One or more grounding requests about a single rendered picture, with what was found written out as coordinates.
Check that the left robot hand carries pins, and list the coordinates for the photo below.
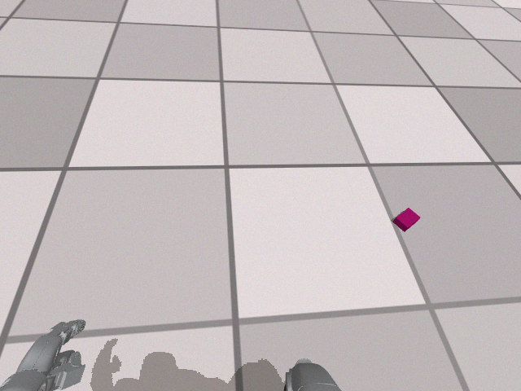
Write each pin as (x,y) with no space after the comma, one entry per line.
(61,369)

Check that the small box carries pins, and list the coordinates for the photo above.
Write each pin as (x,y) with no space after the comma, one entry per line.
(406,219)

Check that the left robot arm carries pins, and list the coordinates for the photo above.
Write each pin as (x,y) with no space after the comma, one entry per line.
(25,381)

